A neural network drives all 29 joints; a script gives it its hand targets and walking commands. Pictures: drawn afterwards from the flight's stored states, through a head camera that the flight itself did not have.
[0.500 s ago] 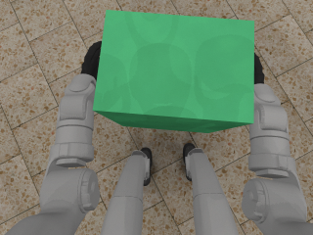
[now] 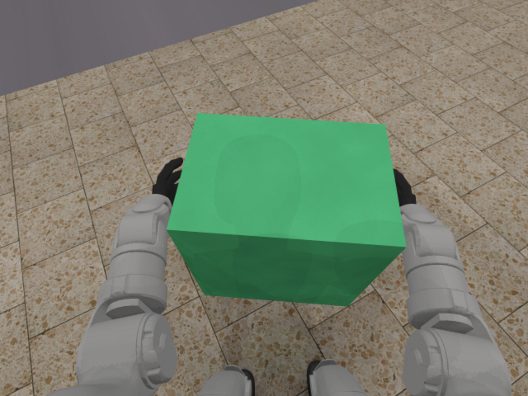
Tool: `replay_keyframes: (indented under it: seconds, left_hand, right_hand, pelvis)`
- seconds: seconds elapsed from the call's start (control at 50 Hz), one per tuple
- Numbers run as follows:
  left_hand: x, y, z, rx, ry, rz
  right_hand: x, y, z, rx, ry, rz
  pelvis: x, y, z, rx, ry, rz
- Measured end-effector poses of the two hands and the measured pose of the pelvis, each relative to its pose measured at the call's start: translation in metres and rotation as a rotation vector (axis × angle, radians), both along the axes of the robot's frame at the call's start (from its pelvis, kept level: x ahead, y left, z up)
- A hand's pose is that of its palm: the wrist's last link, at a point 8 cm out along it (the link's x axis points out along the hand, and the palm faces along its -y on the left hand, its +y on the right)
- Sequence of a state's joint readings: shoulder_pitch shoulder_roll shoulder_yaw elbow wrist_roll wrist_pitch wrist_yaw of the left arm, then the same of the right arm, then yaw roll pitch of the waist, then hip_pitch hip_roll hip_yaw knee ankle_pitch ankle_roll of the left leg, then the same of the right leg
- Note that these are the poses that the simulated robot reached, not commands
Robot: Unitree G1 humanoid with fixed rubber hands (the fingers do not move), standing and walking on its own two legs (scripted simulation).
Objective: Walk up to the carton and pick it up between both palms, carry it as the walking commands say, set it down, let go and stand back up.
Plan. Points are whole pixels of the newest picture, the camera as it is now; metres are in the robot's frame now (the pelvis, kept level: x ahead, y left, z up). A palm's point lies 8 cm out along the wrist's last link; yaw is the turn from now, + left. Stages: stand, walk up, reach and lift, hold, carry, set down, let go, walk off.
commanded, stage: reach and lift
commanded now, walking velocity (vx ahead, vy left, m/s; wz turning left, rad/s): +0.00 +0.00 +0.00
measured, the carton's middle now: (282, 222) +0.39 -0.01 -0.01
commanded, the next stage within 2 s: hold in 1.82 s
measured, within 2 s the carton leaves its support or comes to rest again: neither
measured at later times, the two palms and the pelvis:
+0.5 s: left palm (155, 182) +0.41 +0.18 +0.08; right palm (405, 182) +0.40 -0.19 +0.07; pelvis +0.07 +0.00 +0.03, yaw +2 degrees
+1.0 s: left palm (149, 205) +0.37 +0.19 +0.07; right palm (402, 206) +0.37 -0.19 +0.05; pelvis +0.13 +0.00 +0.04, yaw +2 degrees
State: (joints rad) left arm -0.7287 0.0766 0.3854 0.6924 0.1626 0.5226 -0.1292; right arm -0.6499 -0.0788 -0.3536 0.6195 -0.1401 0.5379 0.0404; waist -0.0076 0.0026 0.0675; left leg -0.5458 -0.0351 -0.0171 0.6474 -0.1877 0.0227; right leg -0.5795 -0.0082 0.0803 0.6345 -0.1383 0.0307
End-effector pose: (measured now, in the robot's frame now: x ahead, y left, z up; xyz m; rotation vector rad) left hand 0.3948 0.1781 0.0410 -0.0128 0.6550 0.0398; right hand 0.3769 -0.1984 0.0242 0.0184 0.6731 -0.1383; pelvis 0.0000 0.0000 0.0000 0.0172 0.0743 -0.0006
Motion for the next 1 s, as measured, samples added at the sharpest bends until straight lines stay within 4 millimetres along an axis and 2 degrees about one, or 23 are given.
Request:
replay_keyframes:
  seconds: [0.08,0.16,0.22,0.34,0.46,0.56,0.62,0.76,0.88,1.0]
  left_hand:
    - [0.0,0.002,0.023,-0.009,-0.014,-0.006]
    - [-0.002,0.003,0.034,-0.002,-0.035,-0.006]
    - [-0.004,0.003,0.034,-0.008,-0.044,-0.005]
    - [-0.002,0.003,0.017,-0.003,0.07,-0.027]
    - [0.009,0.004,0.036,-0.002,-0.038,-0.021]
    - [0.013,0.012,0.04,-0.03,-0.025,0.027]
    - [0.009,0.017,0.035,-0.036,-0.002,0.039]
    - [-0.008,0.017,0.019,-0.038,0.044,0.045]
    - [-0.014,0.009,0.018,-0.004,0.051,0.038]
    - [-0.025,0.009,0.033,0.031,0.0,0.06]
  right_hand:
    - [0.003,0.0,0.026,0.022,-0.015,-0.013]
    - [0.004,0.0,0.037,0.045,-0.036,-0.01]
    - [0.001,0.0,0.037,0.04,-0.045,-0.007]
    - [-0.005,0.001,0.019,0.012,0.072,-0.002]
    - [0.013,0.003,0.043,0.007,-0.036,-0.005]
    - [0.03,0.01,0.055,0.034,-0.025,-0.007]
    - [0.029,0.015,0.051,0.021,0.002,0.013]
    - [0.008,0.016,0.032,0.03,0.046,0.003]
    - [-0.002,0.008,0.023,0.046,0.053,-0.001]
    - [-0.004,0.009,0.027,0.046,0.007,0.042]
  pelvis:
    - [0.009,-0.001,0.009,-0.009,-0.03,0.002]
    - [0.018,-0.003,0.015,-0.015,-0.062,0.019]
    - [0.025,-0.005,0.017,-0.015,-0.087,0.027]
    - [0.041,-0.006,0.026,-0.017,-0.12,0.031]
    - [0.065,-0.001,0.03,-0.022,-0.105,0.03]
    - [0.09,0.003,0.034,-0.021,-0.116,0.034]
    - [0.108,0.003,0.036,-0.021,-0.121,0.041]
    - [0.136,0.004,0.038,-0.022,-0.14,0.053]
    - [0.14,0.006,0.037,-0.021,-0.141,0.043]
    - [0.134,0.001,0.037,-0.019,-0.143,0.033]
